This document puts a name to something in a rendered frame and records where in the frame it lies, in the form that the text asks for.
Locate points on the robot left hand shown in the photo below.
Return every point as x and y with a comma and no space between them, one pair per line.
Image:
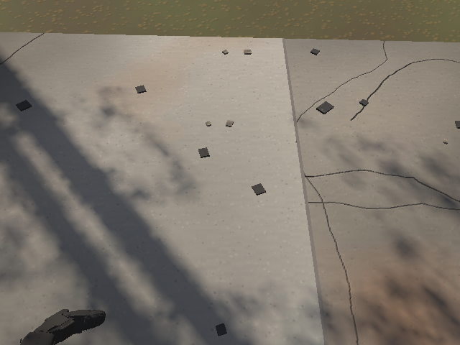
62,325

